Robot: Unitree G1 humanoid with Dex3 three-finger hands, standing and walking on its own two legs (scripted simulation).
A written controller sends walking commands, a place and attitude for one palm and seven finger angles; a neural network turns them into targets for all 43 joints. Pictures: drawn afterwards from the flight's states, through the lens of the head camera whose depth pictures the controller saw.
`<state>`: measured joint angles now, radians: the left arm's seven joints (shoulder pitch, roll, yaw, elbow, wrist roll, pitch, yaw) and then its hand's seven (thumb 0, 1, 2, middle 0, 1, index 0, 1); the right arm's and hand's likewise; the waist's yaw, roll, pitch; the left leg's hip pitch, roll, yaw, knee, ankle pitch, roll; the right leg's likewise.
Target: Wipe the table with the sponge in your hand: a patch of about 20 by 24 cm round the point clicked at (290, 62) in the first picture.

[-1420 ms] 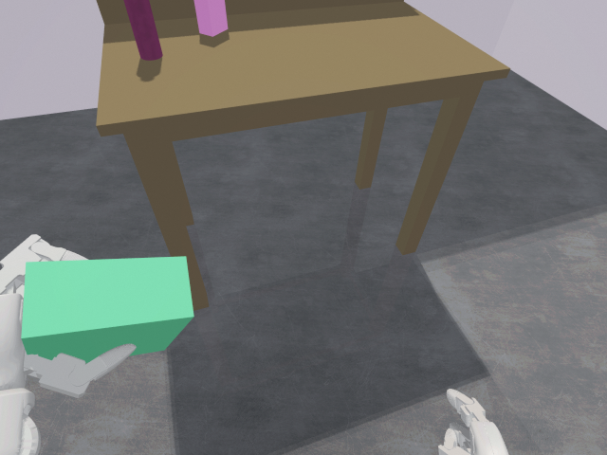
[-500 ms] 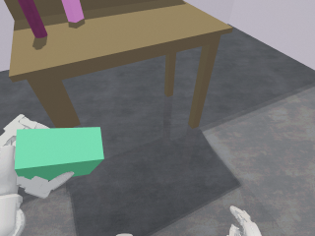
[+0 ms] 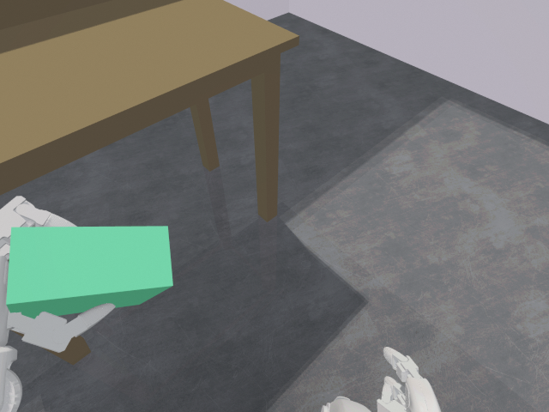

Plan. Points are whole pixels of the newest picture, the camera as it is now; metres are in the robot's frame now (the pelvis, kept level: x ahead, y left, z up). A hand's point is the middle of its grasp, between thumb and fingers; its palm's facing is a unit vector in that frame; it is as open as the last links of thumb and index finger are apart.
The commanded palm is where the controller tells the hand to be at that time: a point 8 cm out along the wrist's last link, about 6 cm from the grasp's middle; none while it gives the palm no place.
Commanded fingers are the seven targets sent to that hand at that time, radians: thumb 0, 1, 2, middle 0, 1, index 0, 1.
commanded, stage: walk to a spot facing it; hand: left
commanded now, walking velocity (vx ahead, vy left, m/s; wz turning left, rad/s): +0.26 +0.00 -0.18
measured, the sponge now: (112, 272) +0.23 +0.20 +0.15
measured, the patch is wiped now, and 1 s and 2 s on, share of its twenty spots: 0.00 0.00 0.00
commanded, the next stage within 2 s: turn to face it in 0.08 s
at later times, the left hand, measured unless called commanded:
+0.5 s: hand (116, 194) +0.32 +0.22 +0.18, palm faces +0.44 -0.79 -0.43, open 10.5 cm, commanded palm +0.26 +0.26 +0.18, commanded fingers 0.00 0.10 1.30 -1.20 -1.60 -1.20 -1.60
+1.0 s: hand (120, 268) +0.23 +0.19 +0.16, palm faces +0.60 -0.69 -0.41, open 10.5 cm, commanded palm +0.17 +0.22 +0.18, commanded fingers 0.00 0.10 1.30 -1.20 -1.60 -1.20 -1.60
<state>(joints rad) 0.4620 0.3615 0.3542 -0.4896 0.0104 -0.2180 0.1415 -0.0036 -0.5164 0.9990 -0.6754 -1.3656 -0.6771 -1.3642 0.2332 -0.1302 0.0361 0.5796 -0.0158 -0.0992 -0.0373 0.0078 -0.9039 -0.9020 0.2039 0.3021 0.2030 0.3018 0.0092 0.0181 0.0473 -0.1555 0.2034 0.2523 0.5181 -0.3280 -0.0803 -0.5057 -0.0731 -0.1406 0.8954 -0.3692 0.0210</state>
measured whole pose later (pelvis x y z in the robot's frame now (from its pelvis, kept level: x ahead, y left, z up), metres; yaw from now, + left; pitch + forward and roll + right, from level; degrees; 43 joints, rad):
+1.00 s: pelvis +0.09 -0.10 +0.00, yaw +16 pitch -1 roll +2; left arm 0.47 0.32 0.30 -0.46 -0.02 -0.14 0.15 0.00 -0.52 1.00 -0.68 -1.37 -0.68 -1.36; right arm 0.20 -0.21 0.01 0.62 -0.01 -0.05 -0.07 0.01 -0.90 -0.90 0.21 0.30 0.20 0.30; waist 0.01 -0.01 0.05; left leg -0.42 0.02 0.07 0.90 -0.43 -0.03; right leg -0.20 -0.09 -0.16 0.54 -0.32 -0.01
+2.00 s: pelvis +0.14 -0.08 +0.00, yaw +21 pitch +0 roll -1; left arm 0.47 0.36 0.35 -0.52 0.00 -0.19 0.16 0.00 -0.52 1.00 -0.68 -1.37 -0.68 -1.36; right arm 0.21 -0.14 0.01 0.61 0.00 -0.11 -0.05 0.01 -0.91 -0.90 0.20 0.30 0.20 0.30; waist 0.00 0.00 0.04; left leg -0.23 0.09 0.16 0.50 -0.26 0.00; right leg -0.46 -0.07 -0.12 0.96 -0.42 0.03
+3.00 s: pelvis +0.36 -0.05 +0.00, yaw +23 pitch -1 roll +2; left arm 0.44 0.32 0.34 -0.44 -0.01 -0.19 0.15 0.00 -0.52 1.01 -0.68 -1.37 -0.68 -1.36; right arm 0.18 -0.21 0.00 0.68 0.00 -0.05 -0.06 0.01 -0.90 -0.90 0.21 0.30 0.21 0.30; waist 0.02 0.06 0.08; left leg -0.48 0.07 0.04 1.17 -0.40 -0.03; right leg -0.29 -0.07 -0.19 0.61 -0.31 -0.06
